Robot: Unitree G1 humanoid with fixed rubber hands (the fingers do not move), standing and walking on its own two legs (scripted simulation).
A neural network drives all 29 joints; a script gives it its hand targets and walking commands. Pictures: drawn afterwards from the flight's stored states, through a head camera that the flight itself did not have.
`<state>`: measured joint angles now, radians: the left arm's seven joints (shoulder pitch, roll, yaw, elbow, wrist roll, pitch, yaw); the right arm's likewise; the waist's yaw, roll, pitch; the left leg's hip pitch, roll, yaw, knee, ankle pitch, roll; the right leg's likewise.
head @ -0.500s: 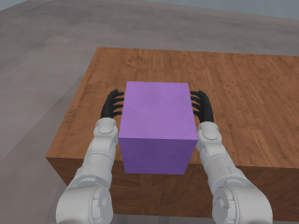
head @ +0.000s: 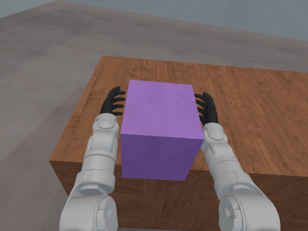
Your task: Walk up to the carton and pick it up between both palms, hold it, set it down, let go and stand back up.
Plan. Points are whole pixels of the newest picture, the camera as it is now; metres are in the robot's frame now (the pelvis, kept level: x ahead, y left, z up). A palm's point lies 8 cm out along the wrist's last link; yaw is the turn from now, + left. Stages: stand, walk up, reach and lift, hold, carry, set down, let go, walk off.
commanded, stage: reach and lift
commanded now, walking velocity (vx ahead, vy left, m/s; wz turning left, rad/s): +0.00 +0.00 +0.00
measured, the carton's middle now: (157, 130) +0.38 +0.00 +0.07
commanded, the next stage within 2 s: hold in 1.40 s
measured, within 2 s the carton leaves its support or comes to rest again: neither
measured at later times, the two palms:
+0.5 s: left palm (102, 113) +0.36 +0.15 +0.15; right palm (210, 118) +0.36 -0.13 +0.15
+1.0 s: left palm (102, 111) +0.35 +0.14 +0.17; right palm (213, 118) +0.35 -0.13 +0.15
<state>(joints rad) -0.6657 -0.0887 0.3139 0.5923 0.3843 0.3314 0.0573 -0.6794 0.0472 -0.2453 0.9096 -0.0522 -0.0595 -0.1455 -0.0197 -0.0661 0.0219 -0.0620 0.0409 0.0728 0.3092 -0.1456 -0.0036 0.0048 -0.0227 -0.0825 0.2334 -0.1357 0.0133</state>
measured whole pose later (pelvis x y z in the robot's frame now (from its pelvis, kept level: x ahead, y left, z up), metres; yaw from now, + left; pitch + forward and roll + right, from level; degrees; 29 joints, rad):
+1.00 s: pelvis +0.00 +0.00 +0.00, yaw +2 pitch -10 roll -1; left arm -0.53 -0.10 0.23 0.10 0.40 0.65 -0.03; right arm -0.56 0.01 -0.01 0.52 0.14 0.13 -0.21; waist -0.08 -0.07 0.09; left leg 0.00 0.03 0.02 0.33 -0.16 0.00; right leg 0.08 -0.02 -0.11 0.25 -0.16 0.01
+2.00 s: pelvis +0.00 -0.01 +0.00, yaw +3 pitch -12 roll -1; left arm -0.56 -0.10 0.26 -0.01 0.42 0.77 -0.08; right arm -0.60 0.00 0.02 0.45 0.17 0.24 -0.24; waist -0.09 -0.06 0.10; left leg 0.03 0.03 0.01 0.32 -0.15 -0.01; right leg 0.12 -0.02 -0.11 0.24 -0.16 0.01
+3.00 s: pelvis -0.01 -0.01 +0.00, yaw +2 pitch -11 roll -1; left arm -0.61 -0.08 0.28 0.07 0.42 0.76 -0.08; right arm -0.64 0.02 -0.02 0.49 0.15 0.24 -0.23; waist -0.08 -0.06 0.08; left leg 0.02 0.02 0.02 0.30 -0.13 -0.01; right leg 0.09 -0.02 -0.10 0.25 -0.15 0.00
